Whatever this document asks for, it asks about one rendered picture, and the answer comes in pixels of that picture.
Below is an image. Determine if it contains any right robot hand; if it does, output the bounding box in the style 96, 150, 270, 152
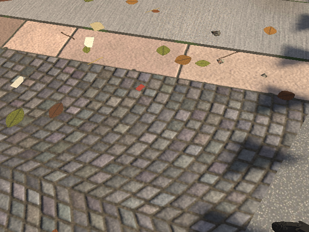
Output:
271, 220, 309, 232

